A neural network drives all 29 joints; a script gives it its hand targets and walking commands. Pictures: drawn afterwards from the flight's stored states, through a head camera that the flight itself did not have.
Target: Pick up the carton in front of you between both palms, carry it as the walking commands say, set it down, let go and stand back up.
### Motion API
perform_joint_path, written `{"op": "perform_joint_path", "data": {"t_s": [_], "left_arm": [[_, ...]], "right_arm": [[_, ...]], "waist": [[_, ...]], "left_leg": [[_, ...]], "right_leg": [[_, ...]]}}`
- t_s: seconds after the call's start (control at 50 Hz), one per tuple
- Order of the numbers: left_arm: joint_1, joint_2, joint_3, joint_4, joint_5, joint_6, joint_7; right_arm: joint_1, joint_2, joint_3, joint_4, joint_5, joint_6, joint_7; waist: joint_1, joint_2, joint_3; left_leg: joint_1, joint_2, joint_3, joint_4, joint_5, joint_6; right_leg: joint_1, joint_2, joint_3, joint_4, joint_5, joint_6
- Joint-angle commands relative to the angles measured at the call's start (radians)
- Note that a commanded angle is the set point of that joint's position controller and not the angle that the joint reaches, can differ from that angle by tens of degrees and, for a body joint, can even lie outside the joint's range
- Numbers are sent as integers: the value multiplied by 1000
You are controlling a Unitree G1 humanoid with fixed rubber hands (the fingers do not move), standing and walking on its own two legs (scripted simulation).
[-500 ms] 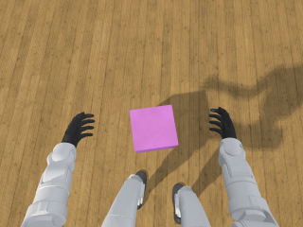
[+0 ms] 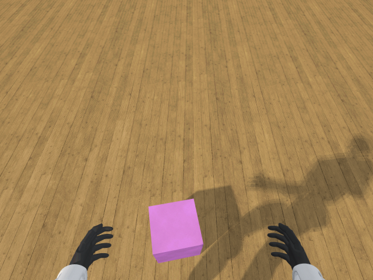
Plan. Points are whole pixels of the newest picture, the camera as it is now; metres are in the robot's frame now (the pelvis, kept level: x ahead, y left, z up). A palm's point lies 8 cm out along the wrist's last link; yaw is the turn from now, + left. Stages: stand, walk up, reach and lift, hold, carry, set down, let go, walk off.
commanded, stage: let go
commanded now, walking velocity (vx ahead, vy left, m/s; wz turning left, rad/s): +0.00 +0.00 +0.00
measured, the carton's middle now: (175, 231) +0.37 +0.06 -0.65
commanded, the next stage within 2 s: stand in 0.44 s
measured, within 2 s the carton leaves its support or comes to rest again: neither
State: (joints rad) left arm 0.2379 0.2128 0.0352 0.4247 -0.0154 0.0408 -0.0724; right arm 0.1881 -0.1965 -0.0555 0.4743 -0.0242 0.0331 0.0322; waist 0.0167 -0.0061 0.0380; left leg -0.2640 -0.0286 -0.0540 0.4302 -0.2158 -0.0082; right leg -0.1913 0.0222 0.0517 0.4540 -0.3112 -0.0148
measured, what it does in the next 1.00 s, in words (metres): stands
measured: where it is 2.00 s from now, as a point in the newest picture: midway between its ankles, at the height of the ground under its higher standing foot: outside the picture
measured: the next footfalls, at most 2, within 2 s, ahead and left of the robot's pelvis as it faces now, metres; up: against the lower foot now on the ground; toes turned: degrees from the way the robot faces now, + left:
none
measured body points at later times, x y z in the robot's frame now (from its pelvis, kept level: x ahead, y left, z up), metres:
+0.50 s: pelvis -0.01 +0.01 -0.01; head -0.01 +0.01 +0.44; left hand +0.17 +0.26 -0.08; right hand +0.16 -0.24 -0.08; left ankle +0.00 +0.13 -0.74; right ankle -0.05 -0.11 -0.74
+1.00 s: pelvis -0.01 +0.03 +0.00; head -0.01 +0.05 +0.45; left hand +0.12 +0.31 -0.12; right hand +0.12 -0.25 -0.10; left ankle +0.00 +0.13 -0.74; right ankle -0.05 -0.11 -0.74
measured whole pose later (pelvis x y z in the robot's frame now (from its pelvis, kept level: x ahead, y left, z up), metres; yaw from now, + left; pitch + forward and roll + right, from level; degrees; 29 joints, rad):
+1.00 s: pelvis -0.01 +0.03 +0.00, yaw -1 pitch -2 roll -1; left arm 0.24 0.31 0.05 0.73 0.02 0.00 0.03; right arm 0.18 -0.27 -0.06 0.80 -0.03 -0.02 -0.03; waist 0.00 -0.03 0.03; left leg -0.21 -0.04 -0.03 0.52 -0.26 0.03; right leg -0.11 0.00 0.06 0.47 -0.32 0.03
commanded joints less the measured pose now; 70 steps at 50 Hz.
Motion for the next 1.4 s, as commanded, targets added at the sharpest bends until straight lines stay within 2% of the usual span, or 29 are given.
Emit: {"op": "perform_joint_path", "data": {"t_s": [0.0,0.12,0.2,0.22,0.24,0.26,0.28,0.42,0.44,0.48,0.52,0.58,0.66,0.76,1.02,1.38], "left_arm": [[-23,104,39,-86,15,14,0],[-33,110,51,-86,40,59,1],[-45,111,51,-93,43,73,0],[-46,111,51,-94,42,75,-1],[-84,144,63,-149,61,127,24],[-60,129,46,-131,55,139,33],[-56,126,41,-133,52,145,39],[-60,115,27,-140,32,173,54],[-85,193,65,13,7,89,71],[-68,171,61,41,18,18,75],[-74,166,63,66,27,-15,77],[-67,172,65,105,32,-33,81],[-51,187,62,145,35,-48,93],[-32,200,56,185,36,-54,101],[-9,222,39,264,33,-60,112],[-7,255,26,355,26,-67,115]], "right_arm": [[-10,-76,-3,-116,17,13,16],[-18,-82,7,-147,30,53,31],[-15,-86,-1,-149,22,68,29],[-12,-87,-4,-149,19,70,28],[34,-89,-4,-83,34,44,8],[24,-88,0,-101,31,41,-1],[16,-90,2,-108,31,40,-5],[-4,-102,2,-110,25,56,-7],[-4,-197,-38,64,-8,17,-34],[2,-192,-43,86,-8,-20,-48],[-22,-183,-46,108,-7,-40,-54],[-42,-184,-50,139,-7,-54,-57],[-36,-194,-52,174,-7,-63,-62],[-31,-214,-50,209,-5,-65,-66],[-35,-232,-36,281,1,-65,-66],[-55,-255,-23,369,11,-61,-61]], "waist": [[-7,-43,-63],[8,-12,2],[0,-18,8],[-3,-21,5],[-15,0,-46],[-17,-34,-44],[-15,-41,-46],[-17,-35,-16],[-12,-111,-48],[-20,-61,-58],[-21,-6,-36],[-16,33,-38],[-18,41,-49],[-20,40,-54],[-22,16,-33],[-24,14,-9]], "left_leg": [[218,-37,59,-17,206,-10],[266,-41,69,-7,171,-9],[291,-39,67,1,181,-8],[294,-38,65,1,187,-7],[252,-60,77,29,163,-15],[231,-60,68,31,155,-9],[219,-61,66,33,152,-7],[205,-52,51,28,161,-7],[124,45,29,67,189,14],[105,55,5,57,139,20],[75,61,-15,33,88,18],[56,71,-38,17,108,21],[79,81,-52,21,178,24],[93,91,-65,16,204,28],[95,100,-82,-13,168,34],[89,107,-95,-64,89,36]], "right_leg": [[-44,-14,-17,-109,266,40],[-48,-23,-8,-125,231,37],[-40,-20,-6,-118,246,39],[-34,-18,-6,-115,256,40],[30,-19,-8,-73,361,43],[36,-18,-5,-58,398,50],[37,-17,-5,-53,403,52],[2,-4,-27,-60,322,39],[-13,-34,-27,-36,216,40],[-2,-42,3,-40,139,32],[-8,-43,15,-41,92,29],[10,-43,15,-26,121,28],[20,-49,23,-27,155,28],[30,-56,28,-30,166,28],[33,-76,39,-50,146,28],[38,-98,57,-91,121,24]]}}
